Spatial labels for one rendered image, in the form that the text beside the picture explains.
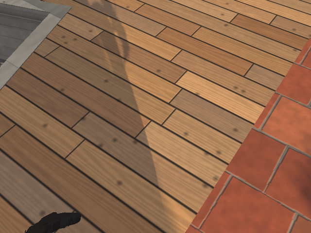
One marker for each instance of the robot left hand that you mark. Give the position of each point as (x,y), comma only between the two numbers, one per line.
(53,222)

